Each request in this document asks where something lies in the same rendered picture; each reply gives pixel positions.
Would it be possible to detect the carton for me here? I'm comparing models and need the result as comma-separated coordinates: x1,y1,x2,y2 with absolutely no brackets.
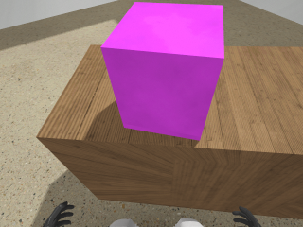
101,2,224,141

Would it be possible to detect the pedestal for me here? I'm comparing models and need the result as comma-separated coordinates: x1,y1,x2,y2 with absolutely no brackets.
36,44,303,219

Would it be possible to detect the right robot hand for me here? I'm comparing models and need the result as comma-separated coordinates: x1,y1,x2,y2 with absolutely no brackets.
232,206,261,227

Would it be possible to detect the left robot hand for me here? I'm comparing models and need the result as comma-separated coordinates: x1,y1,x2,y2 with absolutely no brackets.
43,201,75,227

